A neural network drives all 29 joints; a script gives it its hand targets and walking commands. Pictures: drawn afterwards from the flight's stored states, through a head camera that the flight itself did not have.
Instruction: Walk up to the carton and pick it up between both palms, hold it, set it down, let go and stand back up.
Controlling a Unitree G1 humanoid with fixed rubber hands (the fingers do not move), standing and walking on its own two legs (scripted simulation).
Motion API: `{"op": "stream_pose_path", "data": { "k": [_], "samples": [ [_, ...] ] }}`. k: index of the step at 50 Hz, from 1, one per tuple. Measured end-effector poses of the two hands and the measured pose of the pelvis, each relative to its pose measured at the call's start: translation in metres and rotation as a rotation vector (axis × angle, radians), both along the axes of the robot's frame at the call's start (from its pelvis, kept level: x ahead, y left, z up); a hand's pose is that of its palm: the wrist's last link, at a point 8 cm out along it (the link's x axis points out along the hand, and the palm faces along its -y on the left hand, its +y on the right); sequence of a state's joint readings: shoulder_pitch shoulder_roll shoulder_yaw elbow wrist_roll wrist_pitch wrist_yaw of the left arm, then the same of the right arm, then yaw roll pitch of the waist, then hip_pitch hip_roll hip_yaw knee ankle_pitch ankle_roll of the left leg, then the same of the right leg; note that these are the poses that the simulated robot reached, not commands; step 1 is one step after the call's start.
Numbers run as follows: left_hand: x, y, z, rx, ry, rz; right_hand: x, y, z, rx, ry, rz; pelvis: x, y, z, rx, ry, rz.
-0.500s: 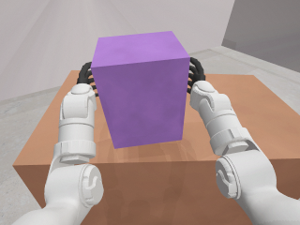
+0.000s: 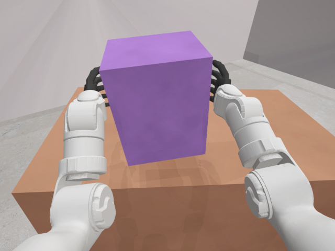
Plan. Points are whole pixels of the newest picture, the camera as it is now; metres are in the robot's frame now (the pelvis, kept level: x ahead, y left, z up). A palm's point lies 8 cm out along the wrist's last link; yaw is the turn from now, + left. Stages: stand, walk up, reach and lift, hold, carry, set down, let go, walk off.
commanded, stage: reach and lift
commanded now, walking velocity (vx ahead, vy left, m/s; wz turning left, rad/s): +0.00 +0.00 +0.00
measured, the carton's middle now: (158, 99) +0.43 +0.01 +0.24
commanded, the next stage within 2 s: hold in 0.24 s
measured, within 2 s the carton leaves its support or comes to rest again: neither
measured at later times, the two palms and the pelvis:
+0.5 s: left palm (92, 93) +0.37 +0.16 +0.28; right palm (225, 86) +0.38 -0.13 +0.30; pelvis +0.00 +0.00 +0.00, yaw +0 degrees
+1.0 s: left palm (90, 89) +0.37 +0.16 +0.29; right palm (227, 80) +0.37 -0.13 +0.31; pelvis +0.00 +0.00 +0.00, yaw +0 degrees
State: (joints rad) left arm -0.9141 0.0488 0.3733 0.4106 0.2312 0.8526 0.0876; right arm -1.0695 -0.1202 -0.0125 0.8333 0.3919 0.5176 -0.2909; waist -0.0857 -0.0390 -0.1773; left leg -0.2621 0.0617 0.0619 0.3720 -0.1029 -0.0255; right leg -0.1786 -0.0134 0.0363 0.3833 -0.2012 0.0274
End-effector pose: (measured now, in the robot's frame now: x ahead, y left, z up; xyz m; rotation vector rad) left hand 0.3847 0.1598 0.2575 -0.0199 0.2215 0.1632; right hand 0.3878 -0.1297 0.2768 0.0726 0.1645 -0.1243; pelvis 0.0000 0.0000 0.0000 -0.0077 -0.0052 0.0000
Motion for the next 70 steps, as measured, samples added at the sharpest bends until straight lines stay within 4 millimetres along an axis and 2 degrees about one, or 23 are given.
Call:
{"op": "stream_pose_path", "data": {
  "k": [11,32,41,70],
  "samples": [
    [0.001,-0.005,0.006,0.002,0.002,-0.011,-0.002,-0.005,0.009,-0.007,0.009,-0.007,0.002,0.0,0.0,0.0,0.002,0.0],
    [-0.018,-0.002,0.026,0.001,-0.021,0.0,-0.019,-0.002,0.027,-0.005,0.002,0.001,-0.002,0.001,0.0,-0.003,-0.007,0.003],
    [-0.019,-0.002,0.03,0.003,-0.02,-0.002,-0.019,-0.001,0.034,-0.014,0.005,0.002,-0.002,0.001,0.0,-0.003,-0.008,0.003],
    [-0.015,-0.004,0.032,0.006,-0.016,-0.002,-0.016,-0.003,0.035,-0.018,0.018,0.002,0.001,0.0,0.0,-0.002,-0.004,0.004]
  ]
}}
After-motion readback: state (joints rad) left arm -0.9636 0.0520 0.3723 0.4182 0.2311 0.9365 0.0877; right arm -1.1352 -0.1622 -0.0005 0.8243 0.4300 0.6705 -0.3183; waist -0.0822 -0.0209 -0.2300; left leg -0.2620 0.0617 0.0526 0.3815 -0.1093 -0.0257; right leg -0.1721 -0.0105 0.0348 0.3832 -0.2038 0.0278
